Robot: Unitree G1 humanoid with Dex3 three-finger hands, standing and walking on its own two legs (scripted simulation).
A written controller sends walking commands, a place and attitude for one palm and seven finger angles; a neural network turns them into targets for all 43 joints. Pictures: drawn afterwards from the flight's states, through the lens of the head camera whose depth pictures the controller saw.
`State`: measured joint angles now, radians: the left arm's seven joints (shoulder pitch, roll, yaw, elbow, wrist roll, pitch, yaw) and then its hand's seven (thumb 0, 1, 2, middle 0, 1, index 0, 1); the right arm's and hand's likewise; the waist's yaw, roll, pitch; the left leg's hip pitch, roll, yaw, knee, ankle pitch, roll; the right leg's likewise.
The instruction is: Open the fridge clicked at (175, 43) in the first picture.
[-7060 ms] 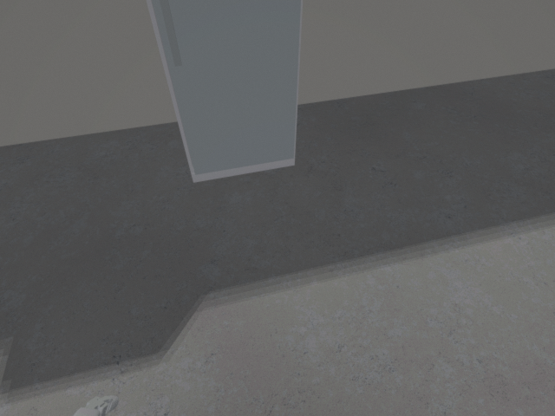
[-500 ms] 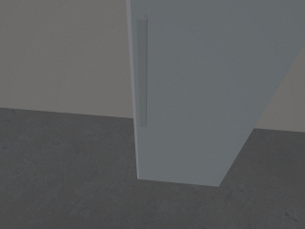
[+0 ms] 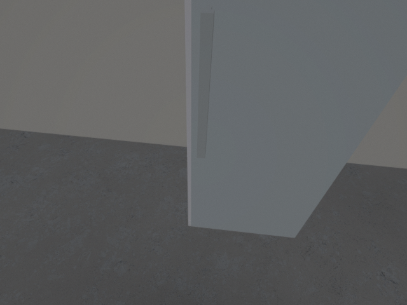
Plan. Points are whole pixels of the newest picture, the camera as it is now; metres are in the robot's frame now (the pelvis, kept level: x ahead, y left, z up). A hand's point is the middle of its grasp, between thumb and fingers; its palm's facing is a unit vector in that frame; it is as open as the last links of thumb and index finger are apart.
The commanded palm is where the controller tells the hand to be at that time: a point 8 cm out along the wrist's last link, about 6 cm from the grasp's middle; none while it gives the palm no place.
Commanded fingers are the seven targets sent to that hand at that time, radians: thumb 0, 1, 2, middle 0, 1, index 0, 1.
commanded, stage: look again from close up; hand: left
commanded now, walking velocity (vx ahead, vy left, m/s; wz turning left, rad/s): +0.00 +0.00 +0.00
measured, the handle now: (204, 95) +0.59 +0.04 +0.12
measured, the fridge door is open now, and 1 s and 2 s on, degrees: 0 0 0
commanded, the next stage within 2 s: none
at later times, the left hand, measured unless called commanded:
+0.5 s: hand out of the picture -0.06 +0.15 -0.18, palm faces +0.05 -0.99 -0.15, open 7.4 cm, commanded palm none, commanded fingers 0.00 0.90 0.90 -0.20 -0.30 -0.20 -0.30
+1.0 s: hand out of the picture -0.06 +0.15 -0.18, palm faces +0.06 -0.99 -0.15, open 7.4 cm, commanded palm none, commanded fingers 0.00 0.90 0.90 -0.20 -0.30 -0.20 -0.30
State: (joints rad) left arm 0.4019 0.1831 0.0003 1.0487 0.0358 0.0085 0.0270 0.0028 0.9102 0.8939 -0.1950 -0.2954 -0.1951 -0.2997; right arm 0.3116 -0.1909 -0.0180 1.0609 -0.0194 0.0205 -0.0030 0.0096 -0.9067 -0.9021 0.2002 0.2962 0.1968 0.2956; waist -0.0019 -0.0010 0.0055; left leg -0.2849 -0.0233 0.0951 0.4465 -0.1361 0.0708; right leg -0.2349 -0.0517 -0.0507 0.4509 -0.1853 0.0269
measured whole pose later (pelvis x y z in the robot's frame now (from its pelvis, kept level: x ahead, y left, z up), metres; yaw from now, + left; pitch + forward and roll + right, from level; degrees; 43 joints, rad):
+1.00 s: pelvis -0.01 +0.00 +0.00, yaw +0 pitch -1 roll -1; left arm 0.43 0.11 0.02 1.07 0.03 0.00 0.03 0.00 0.91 0.89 -0.19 -0.30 -0.19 -0.30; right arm 0.33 -0.13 -0.03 1.08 -0.02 0.02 -0.01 0.01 -0.91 -0.90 0.20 0.30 0.20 0.30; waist 0.00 0.00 0.00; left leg -0.33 -0.03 0.08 0.46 -0.14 0.06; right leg -0.28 -0.03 -0.01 0.48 -0.20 0.02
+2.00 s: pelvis +0.02 +0.00 +0.00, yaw +1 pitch +0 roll +0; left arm 0.39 0.12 0.01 1.08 0.04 -0.01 0.03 0.00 0.91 0.89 -0.19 -0.30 -0.19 -0.30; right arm 0.32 -0.14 -0.02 1.10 -0.02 0.01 -0.01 0.01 -0.91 -0.90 0.20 0.30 0.20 0.30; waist 0.00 -0.01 0.00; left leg -0.30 -0.04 0.07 0.43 -0.15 0.07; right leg -0.25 -0.02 0.01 0.46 -0.22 0.02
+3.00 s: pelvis +0.08 -0.02 +0.01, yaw +1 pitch +0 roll +0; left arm 0.28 0.18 0.00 1.10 0.02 -0.02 0.03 0.00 0.91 0.89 -0.20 -0.30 -0.20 -0.30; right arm 0.22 -0.20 0.00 1.13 -0.01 -0.01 -0.02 0.01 -0.91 -0.90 0.20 0.30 0.20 0.30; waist 0.00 0.00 0.03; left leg -0.16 -0.04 0.07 0.36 -0.21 0.05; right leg -0.11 -0.02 0.01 0.38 -0.27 0.01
